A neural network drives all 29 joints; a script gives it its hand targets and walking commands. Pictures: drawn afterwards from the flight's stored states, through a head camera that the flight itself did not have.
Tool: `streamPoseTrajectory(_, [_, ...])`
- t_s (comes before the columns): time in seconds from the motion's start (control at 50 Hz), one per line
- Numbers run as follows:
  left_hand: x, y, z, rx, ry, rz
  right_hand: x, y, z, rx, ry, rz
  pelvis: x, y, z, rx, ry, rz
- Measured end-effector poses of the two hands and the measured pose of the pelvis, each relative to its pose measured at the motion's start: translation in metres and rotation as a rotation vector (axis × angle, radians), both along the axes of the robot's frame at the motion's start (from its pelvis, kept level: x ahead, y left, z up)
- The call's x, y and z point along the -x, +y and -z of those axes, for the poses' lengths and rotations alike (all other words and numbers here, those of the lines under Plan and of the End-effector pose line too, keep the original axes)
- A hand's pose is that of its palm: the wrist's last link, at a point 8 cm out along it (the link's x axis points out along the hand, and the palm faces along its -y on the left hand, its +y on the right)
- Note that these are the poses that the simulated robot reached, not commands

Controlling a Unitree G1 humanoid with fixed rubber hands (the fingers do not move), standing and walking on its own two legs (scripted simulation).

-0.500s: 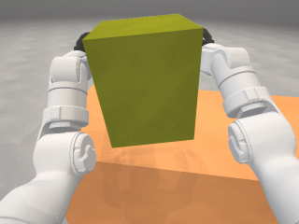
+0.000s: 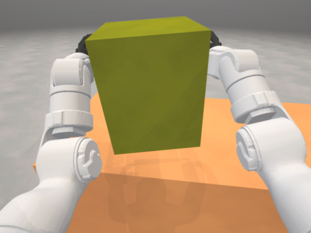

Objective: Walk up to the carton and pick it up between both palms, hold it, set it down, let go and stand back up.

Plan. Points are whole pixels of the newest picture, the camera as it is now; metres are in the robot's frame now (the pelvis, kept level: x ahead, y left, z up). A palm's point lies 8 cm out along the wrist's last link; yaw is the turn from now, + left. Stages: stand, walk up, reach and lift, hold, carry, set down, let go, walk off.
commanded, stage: hold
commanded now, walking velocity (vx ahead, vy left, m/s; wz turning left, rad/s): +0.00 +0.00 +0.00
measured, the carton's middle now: (151, 82) +0.36 -0.02 +0.30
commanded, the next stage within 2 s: none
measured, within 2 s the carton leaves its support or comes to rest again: neither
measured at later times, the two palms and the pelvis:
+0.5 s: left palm (81, 68) +0.39 +0.14 +0.33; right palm (204, 59) +0.37 -0.15 +0.35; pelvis +0.00 +0.00 +0.00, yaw +1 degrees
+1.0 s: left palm (82, 68) +0.38 +0.14 +0.33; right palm (206, 61) +0.36 -0.15 +0.35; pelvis +0.00 +0.00 +0.00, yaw +0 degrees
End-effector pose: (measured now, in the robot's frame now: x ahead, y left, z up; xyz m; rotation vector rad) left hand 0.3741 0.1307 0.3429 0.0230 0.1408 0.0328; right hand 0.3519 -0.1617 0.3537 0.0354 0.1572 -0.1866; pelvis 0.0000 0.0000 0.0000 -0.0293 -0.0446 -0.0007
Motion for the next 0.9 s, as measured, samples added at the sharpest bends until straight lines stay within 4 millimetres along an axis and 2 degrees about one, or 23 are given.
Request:
streamPoseTrajectory(0.14, [0.001, 0.005, 0.01, -0.003, 0.01, -0.009, -0.002, 0.005, 0.012, 0.013, 0.012, -0.013, 0.004, 0.0, 0.0, 0.001, 0.01, -0.002])
streamPoseTrajectory(0.42, [-0.012, 0.013, 0.008, 0.003, 0.016, -0.012, -0.015, 0.013, 0.004, 0.004, 0.016, -0.009, 0.004, 0.003, 0.0, 0.004, 0.045, -0.012])
streamPoseTrajectory(0.66, [-0.013, 0.01, 0.022, -0.009, 0.023, -0.009, -0.015, 0.011, 0.016, 0.013, 0.025, -0.005, -0.002, 0.006, 0.0, 0.01, 0.024, -0.011])
streamPoseTrajectory(0.9, [-0.007, 0.008, 0.014, 0.003, 0.02, -0.017, -0.01, 0.009, 0.011, -0.011, 0.019, -0.006, 0.001, 0.006, 0.0, 0.006, 0.025, -0.006])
